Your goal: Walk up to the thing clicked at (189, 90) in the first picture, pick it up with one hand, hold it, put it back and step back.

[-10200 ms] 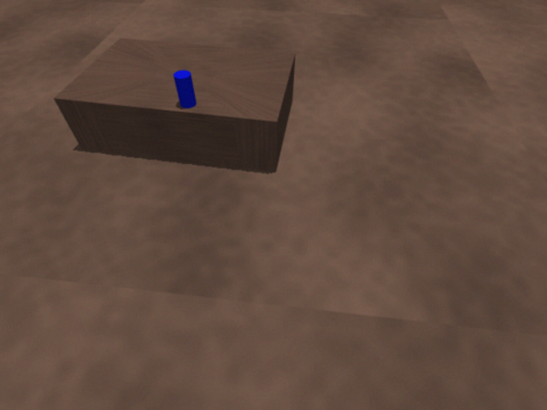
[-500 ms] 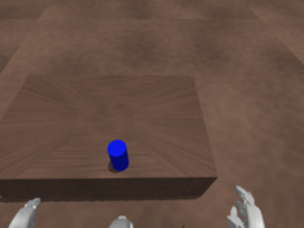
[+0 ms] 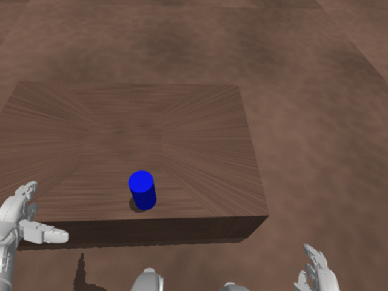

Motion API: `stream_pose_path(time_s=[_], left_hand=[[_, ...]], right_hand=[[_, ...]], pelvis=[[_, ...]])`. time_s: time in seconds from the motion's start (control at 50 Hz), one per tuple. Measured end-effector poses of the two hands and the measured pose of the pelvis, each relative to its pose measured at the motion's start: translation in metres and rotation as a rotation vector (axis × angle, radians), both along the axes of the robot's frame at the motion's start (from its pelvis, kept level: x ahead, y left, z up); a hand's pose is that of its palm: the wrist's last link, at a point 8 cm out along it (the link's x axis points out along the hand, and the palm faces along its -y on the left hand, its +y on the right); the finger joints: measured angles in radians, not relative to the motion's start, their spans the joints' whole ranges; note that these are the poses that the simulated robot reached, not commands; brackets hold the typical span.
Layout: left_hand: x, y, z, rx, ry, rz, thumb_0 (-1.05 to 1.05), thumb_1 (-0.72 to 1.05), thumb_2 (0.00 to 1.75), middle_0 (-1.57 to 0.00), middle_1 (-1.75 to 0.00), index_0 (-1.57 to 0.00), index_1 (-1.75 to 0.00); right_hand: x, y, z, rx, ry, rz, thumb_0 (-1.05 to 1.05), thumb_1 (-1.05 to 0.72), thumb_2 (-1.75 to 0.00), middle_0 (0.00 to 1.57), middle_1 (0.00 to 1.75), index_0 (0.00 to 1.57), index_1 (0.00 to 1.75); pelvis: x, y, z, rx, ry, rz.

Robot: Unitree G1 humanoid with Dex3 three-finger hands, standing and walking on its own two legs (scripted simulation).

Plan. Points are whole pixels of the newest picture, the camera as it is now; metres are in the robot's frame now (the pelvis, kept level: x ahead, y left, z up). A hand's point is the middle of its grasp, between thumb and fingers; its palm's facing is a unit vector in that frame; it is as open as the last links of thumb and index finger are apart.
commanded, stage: go down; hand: left
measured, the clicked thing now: (143, 191) +0.46 +0.16 -0.30
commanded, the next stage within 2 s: none
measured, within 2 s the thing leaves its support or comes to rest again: neither
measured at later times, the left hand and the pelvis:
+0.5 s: hand (44, 196) +0.32 +0.33 -0.03, palm faces +0.12 -0.98 -0.18, open 17.4 cm; pelvis -0.01 +0.01 +0.00, yaw -1 degrees
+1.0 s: hand (46, 178) +0.36 +0.34 -0.03, palm faces +0.10 -0.99 -0.12, open 17.2 cm; pelvis +0.00 +0.01 -0.01, yaw -3 degrees
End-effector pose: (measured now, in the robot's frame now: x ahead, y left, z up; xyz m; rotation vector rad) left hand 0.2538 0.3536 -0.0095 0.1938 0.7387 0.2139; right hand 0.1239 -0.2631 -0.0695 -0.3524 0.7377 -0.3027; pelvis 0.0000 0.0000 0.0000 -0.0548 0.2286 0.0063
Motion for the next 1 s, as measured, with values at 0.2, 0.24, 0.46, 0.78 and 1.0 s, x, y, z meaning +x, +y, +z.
stream_pose_path(time_s=[0.2,0.24,0.46,0.78,1.0], left_hand=[[0.029,0.012,-0.007,-0.061,-0.056,-0.062,-0.01,-0.54,0.12,-0.06,-0.05,-0.02,-0.07],[0.025,0.012,-0.012,-0.068,-0.047,-0.069,-0.01,-0.55,0.12,-0.06,-0.05,-0.02,-0.07],[0.032,0.02,-0.009,-0.046,-0.167,-0.054,-0.01,-0.53,0.1,-0.06,-0.04,-0.03,-0.06],[0.079,0.031,-0.006,-0.098,-0.244,-0.08,-0.01,-0.49,0.07,-0.05,-0.03,-0.03,-0.04],[0.086,0.035,-0.007,-0.095,-0.294,-0.083,-0.01,-0.45,0.08,-0.05,-0.02,-0.03,-0.03]], right_hand=[[-0.037,-0.006,-0.011,0.006,0.13,-0.045,0.01,-0.9,-0.91,0.21,0.3,0.2,0.3],[-0.043,-0.004,-0.014,0.014,0.158,-0.048,0.01,-0.91,-0.91,0.2,0.3,0.2,0.3],[-0.049,0.006,-0.02,0.017,0.226,-0.021,0.01,-0.91,-0.91,0.21,0.3,0.2,0.3],[-0.064,-0.002,-0.021,-0.006,0.294,-0.034,0.0,-0.89,-0.9,0.21,0.3,0.2,0.3],[-0.071,0.003,-0.03,0.008,0.371,-0.045,0.0,-0.91,-0.9,0.21,0.3,0.2,0.3]], pelvis=[[0.002,0.006,-0.002,0.002,0.032,-0.031],[0.002,0.008,-0.002,0.002,0.035,-0.034],[-0.007,0.01,-0.004,-0.001,0.032,-0.026],[-0.008,0.014,-0.009,-0.007,0.087,-0.045],[-0.003,0.014,-0.012,-0.01,0.104,-0.041]])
